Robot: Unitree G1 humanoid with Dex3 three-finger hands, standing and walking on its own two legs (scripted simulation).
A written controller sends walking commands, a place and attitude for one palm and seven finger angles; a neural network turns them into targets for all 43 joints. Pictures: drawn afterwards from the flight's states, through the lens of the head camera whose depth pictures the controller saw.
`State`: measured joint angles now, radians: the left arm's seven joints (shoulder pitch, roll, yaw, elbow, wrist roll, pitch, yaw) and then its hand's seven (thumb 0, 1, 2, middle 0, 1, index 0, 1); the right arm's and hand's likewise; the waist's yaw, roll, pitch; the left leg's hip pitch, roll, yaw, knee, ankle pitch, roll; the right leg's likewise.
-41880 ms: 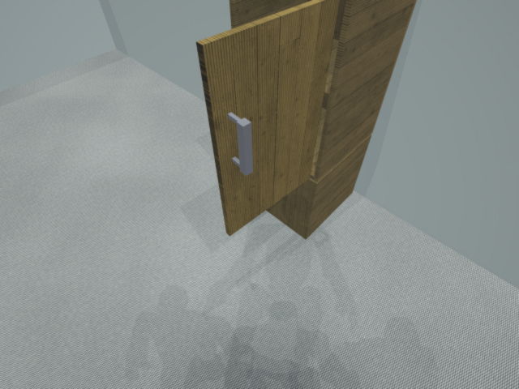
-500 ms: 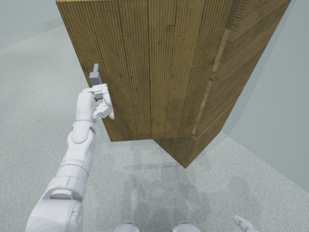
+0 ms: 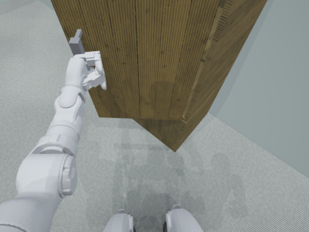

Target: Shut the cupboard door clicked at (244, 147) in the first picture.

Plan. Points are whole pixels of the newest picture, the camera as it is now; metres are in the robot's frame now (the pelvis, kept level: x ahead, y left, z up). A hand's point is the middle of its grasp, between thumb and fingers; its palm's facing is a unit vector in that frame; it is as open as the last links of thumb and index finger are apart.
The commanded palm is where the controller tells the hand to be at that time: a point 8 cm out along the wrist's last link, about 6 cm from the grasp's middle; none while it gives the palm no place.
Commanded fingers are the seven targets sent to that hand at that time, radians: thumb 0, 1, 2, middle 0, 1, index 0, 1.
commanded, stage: push the door shut along its arc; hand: left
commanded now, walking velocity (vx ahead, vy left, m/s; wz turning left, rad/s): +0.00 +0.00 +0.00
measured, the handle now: (84, 58) +0.57 +0.16 +0.09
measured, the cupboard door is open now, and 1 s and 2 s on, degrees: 39 23 19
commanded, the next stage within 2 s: pull the fist back off the door in 0.96 s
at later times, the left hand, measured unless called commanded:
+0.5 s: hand (118, 57) +0.56 +0.06 +0.10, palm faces -0.24 -0.97 -0.03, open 3.1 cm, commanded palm +0.55 +0.12 +0.09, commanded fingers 0.00 0.90 0.90 -1.30 -1.50 -1.30 -1.50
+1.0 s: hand (125, 47) +0.60 +0.05 +0.10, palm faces -0.33 -0.94 -0.02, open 3.4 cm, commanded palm +0.61 +0.07 +0.09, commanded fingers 0.00 0.90 0.90 -1.30 -1.50 -1.30 -1.50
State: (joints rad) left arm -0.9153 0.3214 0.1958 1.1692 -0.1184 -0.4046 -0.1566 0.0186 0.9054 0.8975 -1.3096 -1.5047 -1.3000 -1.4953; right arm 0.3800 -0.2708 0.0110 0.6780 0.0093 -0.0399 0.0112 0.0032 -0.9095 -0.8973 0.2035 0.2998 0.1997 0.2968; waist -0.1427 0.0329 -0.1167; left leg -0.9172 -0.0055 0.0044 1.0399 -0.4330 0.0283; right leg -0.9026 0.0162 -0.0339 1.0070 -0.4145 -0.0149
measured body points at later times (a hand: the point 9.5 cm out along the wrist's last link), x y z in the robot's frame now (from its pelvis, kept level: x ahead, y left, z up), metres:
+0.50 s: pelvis +0.01 -0.01 -0.01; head +0.15 -0.01 +0.42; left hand +0.56 +0.12 +0.10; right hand -0.02 -0.27 -0.12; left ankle +0.03 +0.10 -0.67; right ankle +0.04 -0.11 -0.67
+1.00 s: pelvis +0.01 -0.01 -0.03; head +0.18 +0.00 +0.39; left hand +0.61 +0.10 +0.10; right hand -0.04 -0.27 -0.13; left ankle +0.03 +0.10 -0.67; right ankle +0.04 -0.11 -0.67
